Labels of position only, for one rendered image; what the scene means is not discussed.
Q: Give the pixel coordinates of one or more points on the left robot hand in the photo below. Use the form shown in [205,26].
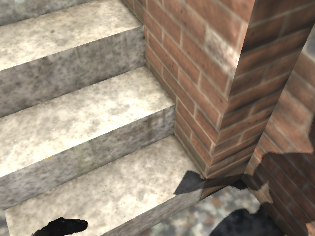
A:
[62,227]

